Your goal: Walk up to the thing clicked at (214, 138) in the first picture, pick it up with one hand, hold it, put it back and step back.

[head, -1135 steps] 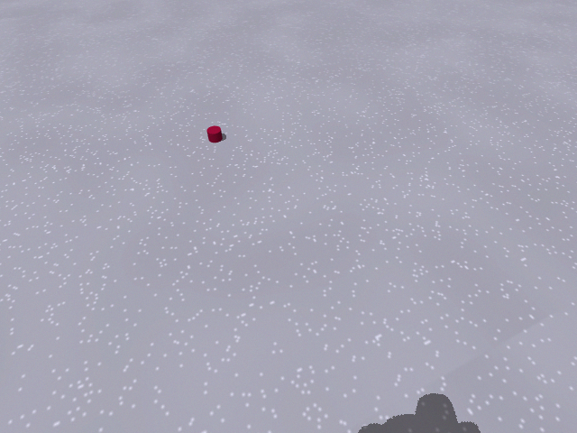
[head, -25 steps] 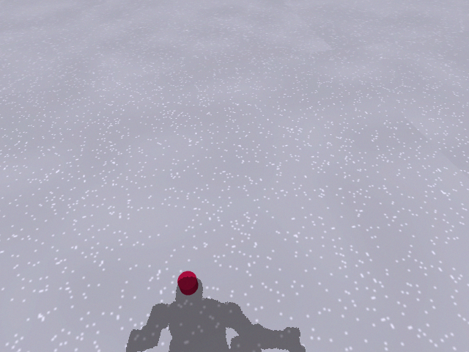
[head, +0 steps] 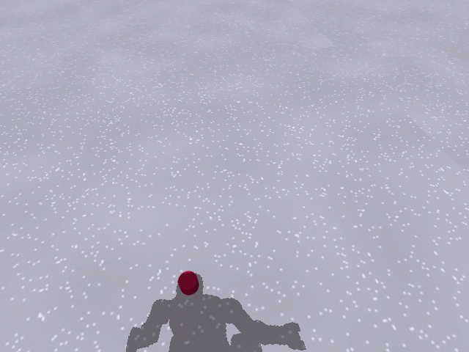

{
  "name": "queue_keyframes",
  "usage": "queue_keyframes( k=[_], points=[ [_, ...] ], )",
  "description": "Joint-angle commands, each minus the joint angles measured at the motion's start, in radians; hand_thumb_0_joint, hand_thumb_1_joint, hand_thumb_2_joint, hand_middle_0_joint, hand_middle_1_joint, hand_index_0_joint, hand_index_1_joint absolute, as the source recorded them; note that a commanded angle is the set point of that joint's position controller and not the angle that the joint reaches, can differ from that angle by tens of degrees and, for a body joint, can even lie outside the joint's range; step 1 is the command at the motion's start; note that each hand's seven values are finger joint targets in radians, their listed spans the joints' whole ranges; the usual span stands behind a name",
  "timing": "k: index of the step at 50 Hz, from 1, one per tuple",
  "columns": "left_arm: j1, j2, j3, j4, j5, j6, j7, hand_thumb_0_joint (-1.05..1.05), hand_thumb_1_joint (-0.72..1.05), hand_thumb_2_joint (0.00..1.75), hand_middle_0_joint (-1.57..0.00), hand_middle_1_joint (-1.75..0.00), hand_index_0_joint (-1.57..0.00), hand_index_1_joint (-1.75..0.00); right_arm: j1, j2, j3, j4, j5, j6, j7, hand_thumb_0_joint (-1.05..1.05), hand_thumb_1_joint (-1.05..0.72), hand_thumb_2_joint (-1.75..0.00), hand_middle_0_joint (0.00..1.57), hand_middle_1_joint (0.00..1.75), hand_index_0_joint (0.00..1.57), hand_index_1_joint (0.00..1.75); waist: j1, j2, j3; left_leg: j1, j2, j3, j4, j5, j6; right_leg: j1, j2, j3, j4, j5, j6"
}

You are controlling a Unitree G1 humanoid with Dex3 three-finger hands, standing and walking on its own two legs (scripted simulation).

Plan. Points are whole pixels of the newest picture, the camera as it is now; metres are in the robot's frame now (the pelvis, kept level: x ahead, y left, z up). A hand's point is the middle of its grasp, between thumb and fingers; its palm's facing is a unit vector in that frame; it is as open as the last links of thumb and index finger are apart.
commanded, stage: stand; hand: left
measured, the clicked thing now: (188, 283) +0.53 +0.23 -0.75
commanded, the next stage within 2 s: walk up in 0.86 s
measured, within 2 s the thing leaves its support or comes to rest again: neither
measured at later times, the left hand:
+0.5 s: hand out of the picture +0.08 +0.26 -0.16, palm faces -0.02 -0.94 -0.34, open 7.4 cm
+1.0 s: hand out of the picture +0.07 +0.28 -0.16, palm faces +0.02 -0.94 -0.34, open 7.4 cm
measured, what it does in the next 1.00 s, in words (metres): stands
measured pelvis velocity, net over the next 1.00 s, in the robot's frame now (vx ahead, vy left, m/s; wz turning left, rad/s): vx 0.02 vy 0.01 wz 0.01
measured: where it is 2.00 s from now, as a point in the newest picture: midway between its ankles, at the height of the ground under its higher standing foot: outside the picture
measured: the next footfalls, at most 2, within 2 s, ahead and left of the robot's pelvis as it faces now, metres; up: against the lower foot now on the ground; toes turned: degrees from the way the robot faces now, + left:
left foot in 1.10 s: +0.14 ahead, +0.16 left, +0.00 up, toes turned -1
right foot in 1.48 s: +0.20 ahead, -0.10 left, +0.00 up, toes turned -1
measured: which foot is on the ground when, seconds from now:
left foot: down 0.00-0.94, up 0.96-1.00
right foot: down 0.00-1.00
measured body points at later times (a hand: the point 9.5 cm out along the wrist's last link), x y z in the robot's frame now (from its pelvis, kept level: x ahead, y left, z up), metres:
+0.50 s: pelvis +0.01 +0.00 +0.00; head +0.02 +0.00 +0.45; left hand +0.08 +0.30 -0.13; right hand +0.09 -0.30 -0.13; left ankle +0.00 +0.13 -0.75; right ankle -0.01 -0.12 -0.75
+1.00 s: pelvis +0.02 +0.01 -0.01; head +0.02 +0.02 +0.44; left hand +0.07 +0.33 -0.14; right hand +0.08 -0.30 -0.13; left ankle +0.00 +0.13 -0.73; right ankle -0.01 -0.11 -0.75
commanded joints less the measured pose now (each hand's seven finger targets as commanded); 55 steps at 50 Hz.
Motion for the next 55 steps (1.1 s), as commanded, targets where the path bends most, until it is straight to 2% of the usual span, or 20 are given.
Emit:
queue_keyframes(
  k=[1, 9, 16, 20, 23, 25, 33, 42, 43, 44, 45, 46, 47, 48, 49, 51, 52, 53, 54, 55],
  points=[
    [-0.042, 0.219, 0.042, -0.061, -0.003, -0.015, 0.016, 0.0, 0.9, 0.9, -0.2, -0.3, -0.2, -0.3, -0.034, -0.211, -0.039, -0.056, -0.006, -0.016, -0.017, 0.0, -0.9, -0.9, 0.2, 0.3, 0.2, 0.3, -0.004, 0.0, -0.084, 0.007, 0.122, -0.088, -0.031, 0.197, 0.031, 0.041, -0.134, 0.103, -0.033, 0.168, -0.019],
    [-0.041, 0.214, 0.038, -0.063, -0.003, -0.015, 0.017, 0.0, 0.9, 0.9, -0.2, -0.3, -0.2, -0.3, -0.036, -0.208, -0.038, -0.058, -0.003, -0.015, -0.018, 0.0, -0.9, -0.9, 0.2, 0.3, 0.2, 0.3, -0.004, -0.005, -0.075, 0.005, 0.122, -0.089, -0.038, 0.19, 0.03, 0.038, -0.132, 0.103, -0.038, 0.16, -0.016],
    [-0.032, 0.22, 0.041, -0.065, -0.001, -0.017, 0.019, 0.0, 0.9, 0.9, -0.2, -0.3, -0.2, -0.3, -0.038, -0.21, -0.042, -0.063, -0.004, -0.015, -0.018, 0.0, -0.9, -0.9, 0.2, 0.3, 0.2, 0.3, -0.001, -0.007, -0.089, 0.022, 0.123, -0.087, -0.033, 0.221, 0.031, 0.053, -0.134, 0.099, -0.036, 0.2, -0.015],
    [-0.028, 0.213, 0.039, -0.065, -0.001, -0.016, 0.019, 0.0, 0.9, 0.9, -0.2, -0.3, -0.2, -0.3, -0.04, -0.214, -0.043, -0.064, -0.003, -0.015, -0.018, 0.0, -0.9, -0.9, 0.2, 0.3, 0.2, 0.3, 0.002, 0.007, -0.073, 0.015, 0.12, -0.089, -0.038, 0.19, 0.03, 0.038, -0.131, 0.098, -0.045, 0.165, -0.014],
    [-0.031, 0.219, 0.041, -0.069, -0.001, -0.018, 0.021, 0.0, 0.9, 0.9, -0.2, -0.3, -0.2, -0.3, -0.038, -0.21, -0.044, -0.067, -0.003, -0.014, -0.018, 0.0, -0.9, -0.9, 0.2, 0.3, 0.2, 0.3, -0.003, -0.004, -0.099, 0.041, 0.125, -0.085, -0.024, 0.222, 0.034, 0.047, -0.136, 0.099, -0.037, 0.205, -0.018],
    [-0.038, 0.213, 0.04, -0.07, -0.001, -0.017, 0.021, 0.0, 0.9, 0.9, -0.2, -0.3, -0.2, -0.3, -0.031, -0.212, -0.043, -0.064, -0.004, -0.013, -0.018, 0.0, -0.9, -0.9, 0.2, 0.3, 0.2, 0.3, -0.005, 0.004, -0.07, 0.009, 0.118, -0.083, -0.033, 0.186, 0.033, 0.045, -0.135, 0.103, -0.048, 0.181, -0.017],
    [-0.028, 0.214, 0.041, -0.069, -0.001, -0.015, 0.02, 0.0, 0.9, 0.9, -0.2, -0.3, -0.2, -0.3, -0.03, -0.21, -0.042, -0.065, -0.004, -0.014, -0.017, 0.0, -0.9, -0.9, 0.2, 0.3, 0.2, 0.3, -0.002, 0.006, -0.051, 0.001, 0.117, -0.085, -0.049, 0.157, 0.034, 0.037, -0.13, 0.103, -0.05, 0.147, -0.015],
    [-0.027, 0.215, 0.04, -0.071, -0.001, -0.016, 0.019, 0.0, 0.9, 0.9, -0.2, -0.3, -0.2, -0.3, -0.022, -0.215, -0.046, -0.066, -0.006, -0.015, -0.017, 0.0, -0.9, -0.9, 0.2, 0.3, 0.2, 0.3, -0.004, 0.003, -0.067, 0.007, 0.122, -0.092, -0.045, 0.152, 0.037, 0.039, -0.133, 0.105, -0.049, 0.123, -0.017],
    [0.041, 0.271, 0.089, -0.112, 0.008, -0.026, 0.002, 0.0, 0.9, 0.9, -0.2, -0.3, -0.2, -0.3, 0.023, -0.262, -0.089, -0.11, -0.019, -0.019, 0.004, 0.0, -0.9, -0.9, 0.2, 0.3, 0.2, 0.3, 0.005, -0.007, -0.155, 0.016, 0.058, -0.057, 0.037, -0.249, 0.097, 0.087, -0.071, 0.085, 0.015, -0.256, -0.058],
    [0.079, 0.276, 0.097, -0.095, 0.017, -0.026, -0.003, 0.0, 0.9, 0.9, -0.2, -0.3, -0.2, -0.3, 0.025, -0.263, -0.097, -0.115, -0.028, -0.016, 0.013, 0.0, -0.9, -0.9, 0.2, 0.3, 0.2, 0.3, 0.024, 0.0, -0.079, -0.117, 0.056, -0.082, 0.059, -0.44, 0.104, 0.07, -0.097, 0.141, 0.01, -0.44, -0.084],
    [0.097, 0.29, 0.111, -0.106, 0.023, -0.026, -0.007, 0.0, 0.9, 0.9, -0.2, -0.3, -0.2, -0.3, -0.001, -0.249, -0.097, -0.137, -0.033, -0.013, 0.017, 0.0, -0.9, -0.9, 0.2, 0.3, 0.2, 0.3, 0.044, -0.029, 0.003, -0.266, 0.042, -0.08, 0.093, -0.492, 0.1, 0.064, -0.132, 0.213, -0.015, -0.534, -0.112],
    [0.131, 0.301, 0.121, -0.117, 0.025, -0.025, -0.009, 0.0, 0.9, 0.9, -0.2, -0.3, -0.2, -0.3, -0.042, -0.226, -0.093, -0.17, -0.035, -0.014, 0.023, 0.0, -0.9, -0.9, 0.2, 0.3, 0.2, 0.3, 0.07, -0.073, 0.087, -0.377, 0.014, -0.037, 0.171, -0.41, 0.086, 0.077, -0.194, 0.291, -0.068, -0.561, -0.149],
    [0.162, 0.32, 0.132, -0.12, 0.023, -0.029, -0.005, 0.0, 0.9, 0.9, -0.2, -0.3, -0.2, -0.3, -0.068, -0.204, -0.095, -0.192, -0.039, -0.015, 0.028, 0.0, -0.9, -0.9, 0.2, 0.3, 0.2, 0.3, 0.089, -0.159, 0.134, -0.446, -0.001, 0.023, 0.351, -0.282, 0.059, 0.085, -0.302, 0.406, -0.175, -0.544, -0.207],
    [0.159, 0.334, 0.138, -0.146, 0.031, -0.04, -0.004, 0.0, 0.9, 0.9, -0.2, -0.3, -0.2, -0.3, -0.056, -0.207, -0.098, -0.206, -0.042, -0.02, 0.027, 0.0, -0.9, -0.9, 0.2, 0.3, 0.2, 0.3, 0.084, -0.151, 0.138, -0.507, 0.051, -0.006, 0.428, -0.285, 0.047, 0.135, -0.373, 0.459, -0.176, -0.358, -0.26],
    [0.171, 0.324, 0.139, -0.158, 0.026, -0.044, -0.003, 0.0, 0.9, 0.9, -0.2, -0.3, -0.2, -0.3, -0.04, -0.22, -0.103, -0.211, -0.039, -0.027, 0.029, 0.0, -0.9, -0.9, 0.2, 0.3, 0.2, 0.3, 0.077, -0.11, 0.108, -0.498, 0.065, -0.026, 0.433, -0.299, 0.047, 0.152, -0.373, 0.447, -0.158, -0.24, -0.275],
    [0.116, 0.33, 0.14, -0.199, 0.028, -0.047, -0.007, 0.0, 0.9, 0.9, -0.2, -0.3, -0.2, -0.3, 0.01, -0.219, -0.112, -0.224, -0.035, -0.035, 0.04, 0.0, -0.9, -0.9, 0.2, 0.3, 0.2, 0.3, 0.042, -0.128, 0.061, -0.381, 0.086, -0.021, 0.37, -0.32, 0.047, 0.096, -0.322, 0.328, -0.126, -0.206, -0.243],
    [0.072, 0.326, 0.137, -0.225, 0.031, -0.045, -0.012, 0.0, 0.9, 0.9, -0.2, -0.3, -0.2, -0.3, 0.049, -0.215, -0.119, -0.22, -0.031, -0.041, 0.044, 0.0, -0.9, -0.9, 0.2, 0.3, 0.2, 0.3, 0.008, -0.168, 0.05, -0.283, 0.097, -0.025, 0.286, -0.284, 0.057, 0.037, -0.304, 0.275, -0.089, -0.135, -0.219],
    [0.025, 0.306, 0.127, -0.247, 0.025, -0.038, -0.017, 0.0, 0.9, 0.9, -0.2, -0.3, -0.2, -0.3, 0.119, -0.208, -0.128, -0.202, -0.031, -0.047, 0.042, 0.0, -0.9, -0.9, 0.2, 0.3, 0.2, 0.3, -0.039, -0.156, 0.033, -0.144, 0.07, 0.013, 0.172, -0.18, 0.051, -0.038, -0.245, 0.178, -0.015, -0.055, -0.181],
    [0.006, 0.269, 0.112, -0.26, 0.017, -0.025, -0.019, 0.0, 0.9, 0.9, -0.2, -0.3, -0.2, -0.3, 0.204, -0.205, -0.139, -0.17, -0.035, -0.051, 0.035, 0.0, -0.9, -0.9, 0.2, 0.3, 0.2, 0.3, -0.081, -0.095, 0.003, 0.046, 0.008, 0.071, 0.087, -0.054, 0.033, -0.16, -0.17, 0.077, 0.124, 0.006, -0.137],
    [0.026, 0.194, 0.088, -0.271, 0.01, -0.018, -0.021, 0.0, 0.9, 0.9, -0.2, -0.3, -0.2, -0.3, 0.279, -0.246, -0.163, -0.153, -0.045, -0.053, 0.021, 0.0, -0.9, -0.9, 0.2, 0.3, 0.2, 0.3, -0.107, 0.078, -0.02, 0.175, 0.051, -0.032, 0.0, -0.047, 0.034, -0.278, -0.059, -0.014, 0.357, -0.044, -0.08]
  ],
)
